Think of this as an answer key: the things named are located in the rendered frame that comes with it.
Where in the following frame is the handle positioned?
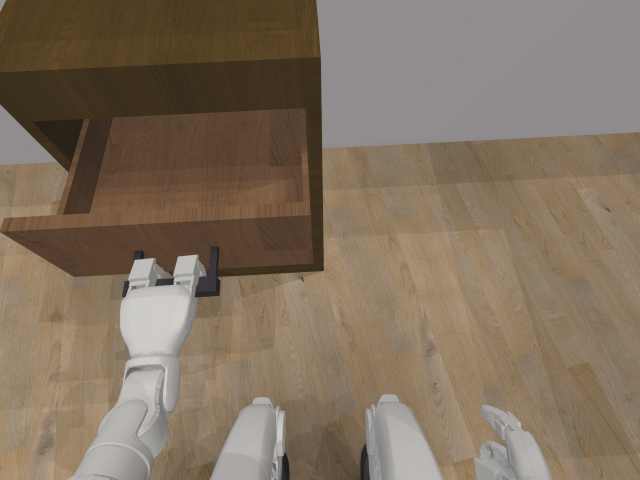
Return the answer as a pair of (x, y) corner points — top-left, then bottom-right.
(122, 246), (220, 297)

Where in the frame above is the right robot hand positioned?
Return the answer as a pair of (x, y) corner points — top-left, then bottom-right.
(474, 405), (552, 480)

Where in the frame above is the left robot forearm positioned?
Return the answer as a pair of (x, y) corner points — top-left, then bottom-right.
(66, 354), (182, 480)

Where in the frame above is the cabinet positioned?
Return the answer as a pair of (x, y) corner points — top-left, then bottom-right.
(0, 0), (324, 277)

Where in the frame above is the robot right shin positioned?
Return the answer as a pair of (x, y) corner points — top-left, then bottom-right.
(368, 394), (414, 480)

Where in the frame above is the drawer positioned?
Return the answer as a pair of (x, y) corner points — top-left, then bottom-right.
(0, 108), (313, 277)

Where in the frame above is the robot left thigh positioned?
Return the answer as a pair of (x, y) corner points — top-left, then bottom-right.
(210, 404), (286, 480)

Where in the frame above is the left robot hand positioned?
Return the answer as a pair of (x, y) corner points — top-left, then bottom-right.
(120, 255), (207, 359)

